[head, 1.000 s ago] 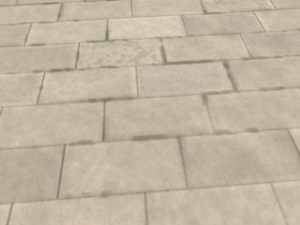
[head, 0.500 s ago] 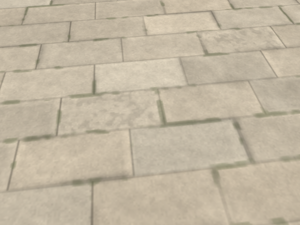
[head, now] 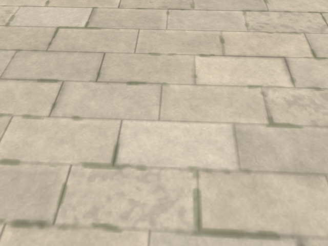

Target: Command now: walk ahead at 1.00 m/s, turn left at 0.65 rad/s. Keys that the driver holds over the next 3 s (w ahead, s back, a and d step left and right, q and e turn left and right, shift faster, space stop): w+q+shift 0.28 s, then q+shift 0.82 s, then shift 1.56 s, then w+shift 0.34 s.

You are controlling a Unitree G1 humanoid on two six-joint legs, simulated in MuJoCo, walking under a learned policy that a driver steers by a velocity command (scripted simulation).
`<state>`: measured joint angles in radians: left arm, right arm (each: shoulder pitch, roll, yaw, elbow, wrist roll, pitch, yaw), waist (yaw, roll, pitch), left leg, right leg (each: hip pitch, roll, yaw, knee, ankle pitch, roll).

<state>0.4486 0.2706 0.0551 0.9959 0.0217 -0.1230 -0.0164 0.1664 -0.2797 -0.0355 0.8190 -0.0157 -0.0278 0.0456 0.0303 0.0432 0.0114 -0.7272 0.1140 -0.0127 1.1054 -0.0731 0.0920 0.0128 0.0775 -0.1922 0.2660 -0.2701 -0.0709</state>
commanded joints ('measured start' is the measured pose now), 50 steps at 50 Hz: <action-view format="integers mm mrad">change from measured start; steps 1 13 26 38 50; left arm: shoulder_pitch -86 -231 -490 -392 -356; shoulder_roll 56 85 86 125 149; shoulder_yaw -2 -25 10 37 71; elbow -71 -321 -473 -384 -308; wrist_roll -7 8 -46 6 -43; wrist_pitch -37 -18 -7 74 113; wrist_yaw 0 28 44 53 28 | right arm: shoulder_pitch -91 282 205 102 77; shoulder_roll -2 -264 -142 -67 -179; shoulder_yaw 15 -105 -81 -55 -120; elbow -84 5 -42 -262 -247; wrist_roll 7 -13 58 44 33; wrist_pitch -4 20 7 80 112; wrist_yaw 18 -43 -86 -82 -40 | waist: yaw -43 -156 -61 -64 -79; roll -72 3 47 -152 -83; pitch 139 -195 -97 -91 -110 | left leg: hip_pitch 65 1086 395 129 555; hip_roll -9 152 -234 -37 -83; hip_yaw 90 -815 -365 -20 47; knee -177 -862 -571 92 -592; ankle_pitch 168 -393 197 -345 -99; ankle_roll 12 420 -6 -171 -2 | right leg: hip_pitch -198 -929 -201 -272 -307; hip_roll -209 -75 54 -323 -344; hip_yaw -17 296 241 318 41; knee -201 1397 144 3 242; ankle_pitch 519 -163 458 492 10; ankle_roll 31 73 143 -155 18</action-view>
